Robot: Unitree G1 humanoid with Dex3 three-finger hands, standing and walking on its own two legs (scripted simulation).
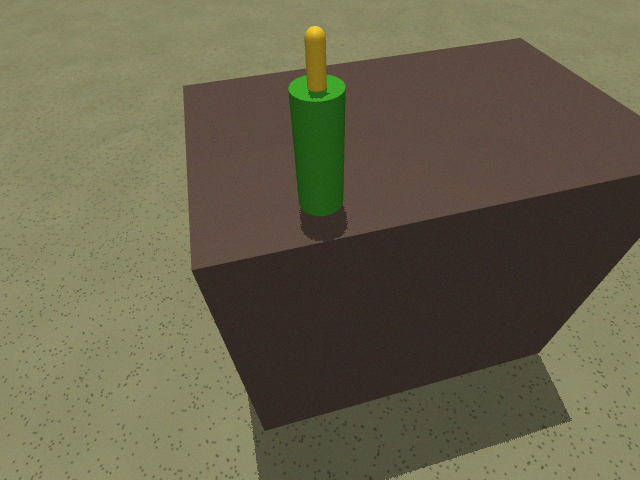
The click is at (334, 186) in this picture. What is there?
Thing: necked bottle
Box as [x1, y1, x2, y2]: [288, 26, 345, 215]
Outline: 312,26 305,33 306,74 293,80 288,87 299,204 302,209 308,213 314,215 326,215 336,211 342,204 345,86 340,79 331,75 327,75 325,73 325,35 321,28 317,26
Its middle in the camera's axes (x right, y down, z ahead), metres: -0.01 -0.16 +0.56
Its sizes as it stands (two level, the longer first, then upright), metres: 0.076 0.076 0.279
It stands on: a support 0.80 m high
